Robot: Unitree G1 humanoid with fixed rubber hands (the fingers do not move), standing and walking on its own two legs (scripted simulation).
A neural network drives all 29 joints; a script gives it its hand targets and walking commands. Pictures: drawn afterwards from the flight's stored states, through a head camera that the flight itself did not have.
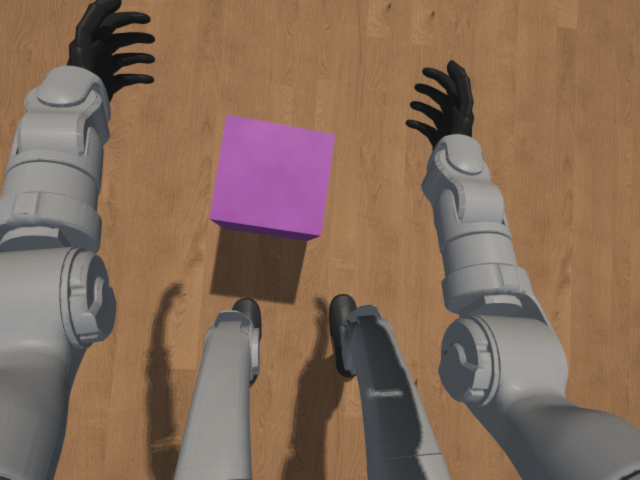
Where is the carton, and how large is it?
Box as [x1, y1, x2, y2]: [209, 114, 334, 240]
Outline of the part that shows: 226,114 209,218 222,227 228,229 308,240 320,235 334,134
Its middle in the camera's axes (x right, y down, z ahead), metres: -0.10 -0.11 +0.85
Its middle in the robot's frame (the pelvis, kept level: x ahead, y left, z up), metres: +0.49 +0.03 -0.52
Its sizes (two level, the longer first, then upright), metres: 0.210 0.200 0.250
